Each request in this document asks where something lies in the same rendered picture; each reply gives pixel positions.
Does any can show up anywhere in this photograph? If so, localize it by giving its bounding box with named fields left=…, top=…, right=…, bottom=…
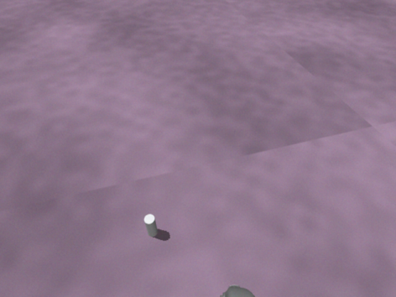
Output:
left=144, top=214, right=158, bottom=237

